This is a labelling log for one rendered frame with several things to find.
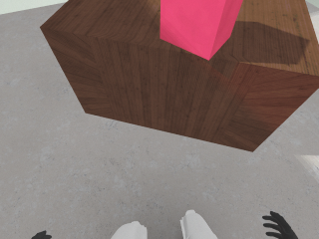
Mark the robot right shin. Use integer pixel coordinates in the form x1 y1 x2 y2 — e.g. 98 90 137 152
185 209 195 215

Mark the pedestal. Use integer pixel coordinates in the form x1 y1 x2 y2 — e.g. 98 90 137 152
40 0 319 152

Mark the robot right hand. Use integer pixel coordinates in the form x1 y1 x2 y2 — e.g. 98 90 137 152
262 211 298 239

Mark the carton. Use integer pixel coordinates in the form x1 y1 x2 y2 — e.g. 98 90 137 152
159 0 243 60

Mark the robot left thigh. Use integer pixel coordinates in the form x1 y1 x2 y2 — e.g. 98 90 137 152
111 223 148 239

